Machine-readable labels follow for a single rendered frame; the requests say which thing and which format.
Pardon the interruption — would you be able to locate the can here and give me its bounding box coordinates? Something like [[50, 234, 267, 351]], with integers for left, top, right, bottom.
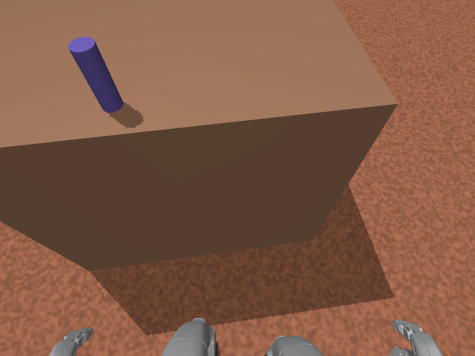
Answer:
[[68, 37, 123, 113]]

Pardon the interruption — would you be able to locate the right robot hand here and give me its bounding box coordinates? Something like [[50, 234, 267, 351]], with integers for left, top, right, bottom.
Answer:
[[387, 320, 443, 356]]

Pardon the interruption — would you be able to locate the left robot hand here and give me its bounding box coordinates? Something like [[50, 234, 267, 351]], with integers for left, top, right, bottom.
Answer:
[[49, 328, 93, 356]]

